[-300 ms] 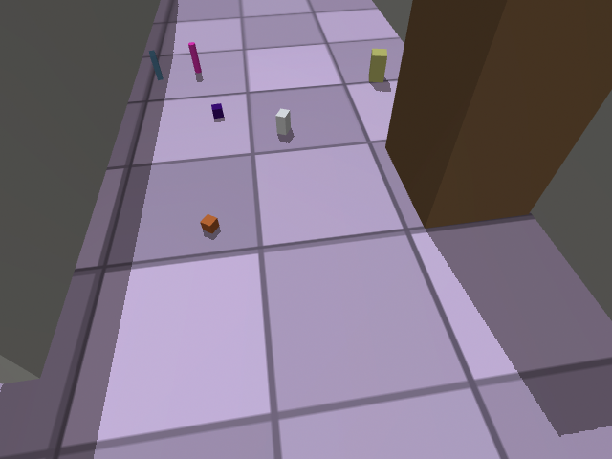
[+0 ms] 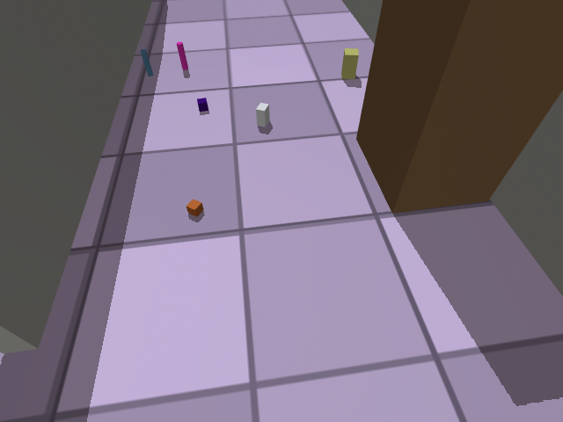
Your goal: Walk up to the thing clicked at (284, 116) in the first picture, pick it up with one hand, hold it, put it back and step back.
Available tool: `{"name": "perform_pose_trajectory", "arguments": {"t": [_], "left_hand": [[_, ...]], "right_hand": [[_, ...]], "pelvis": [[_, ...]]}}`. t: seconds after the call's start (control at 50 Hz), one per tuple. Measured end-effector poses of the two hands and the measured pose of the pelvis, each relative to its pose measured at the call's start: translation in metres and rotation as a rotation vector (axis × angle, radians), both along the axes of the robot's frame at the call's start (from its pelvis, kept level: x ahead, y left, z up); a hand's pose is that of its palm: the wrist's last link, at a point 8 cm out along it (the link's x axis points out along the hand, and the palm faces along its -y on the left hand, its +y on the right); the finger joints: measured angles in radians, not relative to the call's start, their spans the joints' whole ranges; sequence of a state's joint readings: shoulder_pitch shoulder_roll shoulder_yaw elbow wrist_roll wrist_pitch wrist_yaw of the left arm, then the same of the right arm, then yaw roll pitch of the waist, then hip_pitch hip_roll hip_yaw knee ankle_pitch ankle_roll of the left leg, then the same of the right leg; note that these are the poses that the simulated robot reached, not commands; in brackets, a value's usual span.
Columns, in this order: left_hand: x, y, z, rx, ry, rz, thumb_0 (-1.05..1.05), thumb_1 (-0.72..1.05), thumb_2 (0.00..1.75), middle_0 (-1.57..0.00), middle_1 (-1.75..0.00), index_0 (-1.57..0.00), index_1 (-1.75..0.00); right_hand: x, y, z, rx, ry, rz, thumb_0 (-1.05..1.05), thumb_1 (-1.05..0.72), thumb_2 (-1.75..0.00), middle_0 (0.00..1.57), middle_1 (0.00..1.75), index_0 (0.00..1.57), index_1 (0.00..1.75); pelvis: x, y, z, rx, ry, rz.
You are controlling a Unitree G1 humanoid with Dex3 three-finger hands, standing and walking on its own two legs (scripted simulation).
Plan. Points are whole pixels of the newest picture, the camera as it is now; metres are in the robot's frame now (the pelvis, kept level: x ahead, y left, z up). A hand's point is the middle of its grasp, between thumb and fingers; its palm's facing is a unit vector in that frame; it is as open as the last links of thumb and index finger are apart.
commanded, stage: stand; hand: left
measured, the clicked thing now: (263, 114) +1.87 +0.21 -0.72
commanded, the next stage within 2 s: walk up in 0.82 s
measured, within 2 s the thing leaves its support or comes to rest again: neither
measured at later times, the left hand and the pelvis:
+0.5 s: hand out of the picture +0.07 +0.25 -0.16, palm faces -0.03 -0.94 -0.34, open 7.3 cm; pelvis +0.00 +0.00 +0.00, yaw +0 degrees
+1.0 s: hand out of the picture +0.07 +0.28 -0.15, palm faces +0.03 -0.93 -0.35, open 7.3 cm; pelvis +0.02 +0.00 -0.01, yaw +2 degrees
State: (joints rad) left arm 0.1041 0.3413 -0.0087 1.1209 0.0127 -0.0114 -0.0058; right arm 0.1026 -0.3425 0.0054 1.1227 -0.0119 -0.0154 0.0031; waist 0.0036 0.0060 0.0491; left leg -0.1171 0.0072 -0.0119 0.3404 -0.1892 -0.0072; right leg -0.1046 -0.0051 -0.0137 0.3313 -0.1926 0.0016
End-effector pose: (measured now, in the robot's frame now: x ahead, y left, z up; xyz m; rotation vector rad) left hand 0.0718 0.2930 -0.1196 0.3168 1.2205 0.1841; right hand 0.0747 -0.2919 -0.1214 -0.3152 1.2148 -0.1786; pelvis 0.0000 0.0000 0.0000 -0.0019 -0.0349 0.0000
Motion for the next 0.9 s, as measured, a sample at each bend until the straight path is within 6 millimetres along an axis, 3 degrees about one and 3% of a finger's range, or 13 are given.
{"name": "perform_pose_trajectory", "arguments": {"t": [0.82,0.9], "left_hand": [[-0.005,-0.001,0.001,0.003,0.008,0.008,0.00,0.91,0.90,-0.20,-0.30,-0.20,-0.30],[-0.004,0.006,0.004,-0.013,-0.024,0.013,0.00,0.91,0.90,-0.20,-0.30,-0.20,-0.30]], "right_hand": [[-0.005,-0.004,0.000,-0.002,0.015,0.000,0.01,-0.90,-0.89,0.20,0.30,0.20,0.30],[-0.003,-0.011,0.002,0.013,-0.007,0.005,0.01,-0.90,-0.89,0.21,0.30,0.20,0.30]], "pelvis": [[0.001,-0.002,0.001,0.001,-0.001,0.003],[0.007,-0.003,-0.002,0.001,0.019,0.009]]}}
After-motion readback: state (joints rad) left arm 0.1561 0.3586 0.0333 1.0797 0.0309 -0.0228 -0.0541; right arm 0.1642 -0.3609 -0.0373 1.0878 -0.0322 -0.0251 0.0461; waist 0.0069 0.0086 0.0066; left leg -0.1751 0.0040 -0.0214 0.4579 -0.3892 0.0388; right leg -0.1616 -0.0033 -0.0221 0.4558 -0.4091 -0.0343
